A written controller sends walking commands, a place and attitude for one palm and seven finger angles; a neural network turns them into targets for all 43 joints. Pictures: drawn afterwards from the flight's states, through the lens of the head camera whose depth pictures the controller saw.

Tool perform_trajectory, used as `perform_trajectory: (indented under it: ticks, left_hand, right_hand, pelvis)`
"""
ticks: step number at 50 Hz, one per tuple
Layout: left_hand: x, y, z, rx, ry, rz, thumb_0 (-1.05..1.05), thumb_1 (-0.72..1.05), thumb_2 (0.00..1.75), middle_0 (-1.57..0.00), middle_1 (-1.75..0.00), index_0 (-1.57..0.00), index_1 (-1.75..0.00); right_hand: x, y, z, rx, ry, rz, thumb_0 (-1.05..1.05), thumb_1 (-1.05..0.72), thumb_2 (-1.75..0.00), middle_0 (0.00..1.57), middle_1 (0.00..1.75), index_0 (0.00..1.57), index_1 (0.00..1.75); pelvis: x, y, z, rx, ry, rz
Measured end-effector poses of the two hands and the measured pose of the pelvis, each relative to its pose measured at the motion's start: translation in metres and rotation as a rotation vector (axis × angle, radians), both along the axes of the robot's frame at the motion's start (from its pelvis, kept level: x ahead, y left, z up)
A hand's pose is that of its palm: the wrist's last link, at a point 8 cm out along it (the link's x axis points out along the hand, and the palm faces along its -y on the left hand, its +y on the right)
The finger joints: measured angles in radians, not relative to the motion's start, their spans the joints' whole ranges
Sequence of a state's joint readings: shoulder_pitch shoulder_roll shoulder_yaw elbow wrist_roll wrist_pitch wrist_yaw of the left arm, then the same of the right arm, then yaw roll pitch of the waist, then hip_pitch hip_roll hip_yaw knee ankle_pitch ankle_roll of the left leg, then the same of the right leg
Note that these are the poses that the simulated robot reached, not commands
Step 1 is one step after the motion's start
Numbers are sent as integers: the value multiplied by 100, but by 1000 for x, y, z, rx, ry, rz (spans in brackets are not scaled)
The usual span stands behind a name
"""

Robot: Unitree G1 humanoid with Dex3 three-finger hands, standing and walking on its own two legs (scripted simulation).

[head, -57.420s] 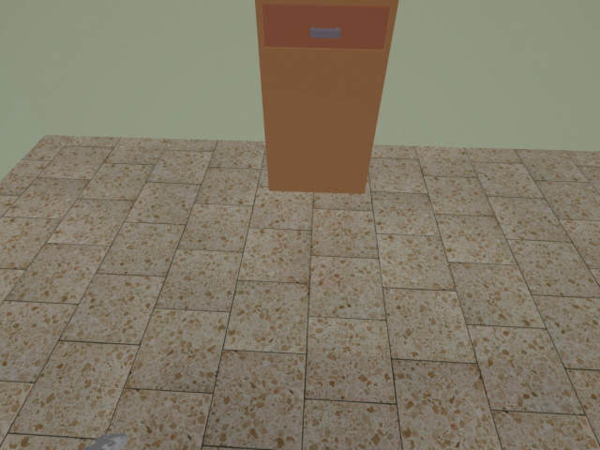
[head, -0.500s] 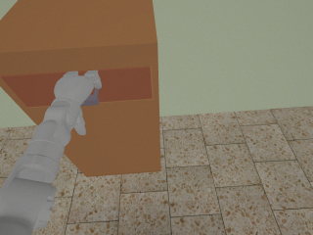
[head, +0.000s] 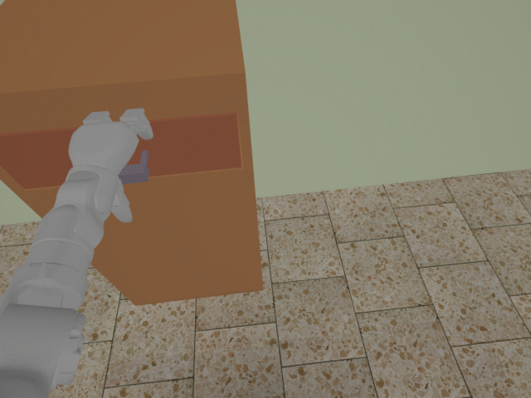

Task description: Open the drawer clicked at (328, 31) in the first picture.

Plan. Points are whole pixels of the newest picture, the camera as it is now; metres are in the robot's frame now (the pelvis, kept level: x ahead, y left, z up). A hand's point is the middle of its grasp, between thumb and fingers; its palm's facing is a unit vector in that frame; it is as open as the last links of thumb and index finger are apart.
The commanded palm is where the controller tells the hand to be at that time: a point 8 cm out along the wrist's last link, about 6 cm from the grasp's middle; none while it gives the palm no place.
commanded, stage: move the hooked fingers above the handle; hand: left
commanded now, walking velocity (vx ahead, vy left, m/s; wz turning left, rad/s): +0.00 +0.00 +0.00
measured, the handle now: (119, 166) +0.51 +0.28 +0.03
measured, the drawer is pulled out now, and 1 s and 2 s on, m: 0.00 0.00 0.00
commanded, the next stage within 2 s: none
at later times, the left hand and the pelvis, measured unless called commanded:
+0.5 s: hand (105, 155) +0.46 +0.26 +0.11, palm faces +0.12 -0.01 -0.99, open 13.8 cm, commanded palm +0.43 +0.28 +0.15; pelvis -0.01 +0.01 +0.00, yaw +0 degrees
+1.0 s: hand (76, 162) +0.45 +0.30 +0.11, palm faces +0.07 +0.05 -1.00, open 13.8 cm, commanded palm +0.43 +0.27 +0.15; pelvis -0.01 +0.01 +0.00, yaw +0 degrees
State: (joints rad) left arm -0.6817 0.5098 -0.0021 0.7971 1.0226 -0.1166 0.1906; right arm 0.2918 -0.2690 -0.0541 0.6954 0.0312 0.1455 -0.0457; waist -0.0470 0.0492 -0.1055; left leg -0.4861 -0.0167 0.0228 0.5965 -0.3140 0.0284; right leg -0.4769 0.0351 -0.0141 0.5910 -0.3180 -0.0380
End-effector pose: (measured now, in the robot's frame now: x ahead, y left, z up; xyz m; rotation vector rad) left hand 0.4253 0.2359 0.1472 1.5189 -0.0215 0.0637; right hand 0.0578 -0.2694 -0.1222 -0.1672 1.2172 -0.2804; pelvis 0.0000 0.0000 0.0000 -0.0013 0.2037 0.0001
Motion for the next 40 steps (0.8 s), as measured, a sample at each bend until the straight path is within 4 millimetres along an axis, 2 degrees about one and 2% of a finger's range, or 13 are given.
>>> perform_trajectory:
  ticks: [5, 9, 11, 14, 19, 21, 24, 27, 30, 33, 36, 40]
  left_hand:
    - [-2, 33, 9, 70, 17, 186, 0, -49, 30, -32, -120, -32, -120]
    - [-14, 52, 2, 73, 148, 257, 0, -49, 30, -31, -120, -32, -120]
    - [-19, 49, -6, 57, 205, 218, 0, -49, 30, -31, -120, -32, -120]
    - [-22, 30, -14, 31, 226, 79, -1, -49, 30, -32, -120, -32, -120]
    - [-15, -4, -9, 2, 85, -117, -1, -49, 30, -32, -120, -32, -120]
    - [-7, -4, -2, -9, 4, -102, 0, -49, 30, -32, -120, -32, -120]
    - [5, 13, 10, 19, -67, 19, 0, -49, 30, -32, -120, -32, -120]
    - [12, 36, 14, 54, -34, 159, 0, -49, 30, -32, -120, -33, -121]
    - [10, 41, 13, 73, 61, 205, 0, -49, 30, -32, -120, -34, -124]
    - [3, 39, 1, 49, 172, 194, 0, -49, 30, -31, -120, -34, -124]
    - [-6, 27, -15, 13, 231, 95, 0, -49, 30, -31, -120, -33, -123]
    - [-13, 11, -22, -10, 166, -57, 0, -49, 30, -32, -120, -33, -122]
  right_hand:
    - [16, 8, -2, 37, -50, 17, 1, -90, -90, 20, 30, 20, 30]
    - [23, 13, 0, 45, -62, 36, 1, -90, -90, 20, 30, 20, 30]
    - [26, 13, 2, 32, -61, 53, 1, -90, -90, 20, 30, 20, 30]
    - [29, 11, 7, -2, -58, 79, 1, -90, -90, 21, 30, 20, 30]
    - [30, 8, 9, -39, -63, 80, 1, -90, -90, 20, 30, 20, 30]
    - [27, 8, 7, -39, -64, 69, 1, -90, -90, 20, 30, 20, 30]
    - [19, 12, 3, -21, -52, 48, 1, -90, -90, 20, 30, 20, 30]
    - [8, 17, -3, 12, -17, 30, 1, -90, -90, 20, 30, 20, 30]
    - [-3, 23, -6, 41, 19, 14, 1, -90, -90, 20, 30, 20, 30]
    - [-10, 25, -5, 47, 31, -2, 1, -90, -90, 20, 30, 20, 30]
    - [-12, 24, 0, 28, 29, -2, 1, -90, -90, 20, 30, 20, 30]
    - [-9, 19, 5, -14, 15, 9, 1, -90, -90, 21, 30, 20, 30]
  pelvis:
    - [-2, 0, 1, 3, 3, -9]
    - [-1, 0, 3, 1, -11, 4]
    - [-1, 0, 4, 0, -21, 17]
    - [-2, 2, 3, -3, -31, 33]
    - [-5, 6, -1, -7, -17, 36]
    - [-6, 7, -2, -7, -5, 26]
    - [-8, 9, -3, -7, 11, 11]
    - [-7, 11, -2, -5, 23, -3]
    - [-3, 13, 1, -6, 18, -6]
    - [0, 13, 3, -5, 2, -8]
    - [1, 13, 3, -7, -18, -1]
    - [-2, 13, 1, -9, -20, 4]
